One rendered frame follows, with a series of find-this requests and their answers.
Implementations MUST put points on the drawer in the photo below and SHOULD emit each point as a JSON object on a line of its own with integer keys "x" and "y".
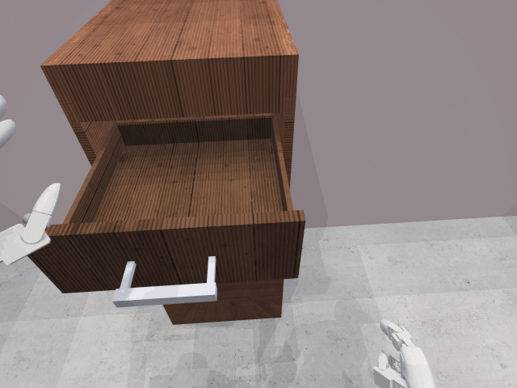
{"x": 169, "y": 194}

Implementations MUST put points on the handle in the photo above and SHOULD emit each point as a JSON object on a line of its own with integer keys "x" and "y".
{"x": 167, "y": 294}

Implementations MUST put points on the left robot hand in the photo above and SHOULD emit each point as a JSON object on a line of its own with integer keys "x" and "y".
{"x": 19, "y": 241}

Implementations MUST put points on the right robot hand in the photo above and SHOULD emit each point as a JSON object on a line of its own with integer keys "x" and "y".
{"x": 410, "y": 369}

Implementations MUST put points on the cabinet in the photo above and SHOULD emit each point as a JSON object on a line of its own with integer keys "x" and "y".
{"x": 156, "y": 60}

